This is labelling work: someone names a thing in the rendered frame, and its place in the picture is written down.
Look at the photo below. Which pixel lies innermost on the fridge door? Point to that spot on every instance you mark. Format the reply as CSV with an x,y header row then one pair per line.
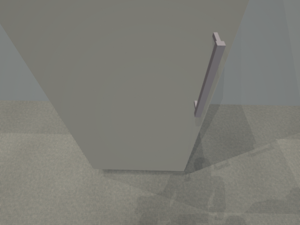
x,y
123,75

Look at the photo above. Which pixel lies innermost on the handle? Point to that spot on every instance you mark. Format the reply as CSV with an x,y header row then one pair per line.
x,y
215,59

